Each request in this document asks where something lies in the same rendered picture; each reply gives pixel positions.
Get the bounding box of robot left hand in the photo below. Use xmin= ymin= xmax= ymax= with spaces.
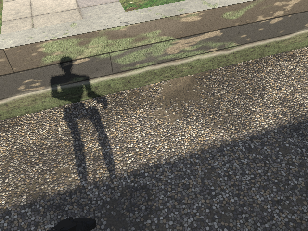
xmin=47 ymin=217 xmax=96 ymax=231

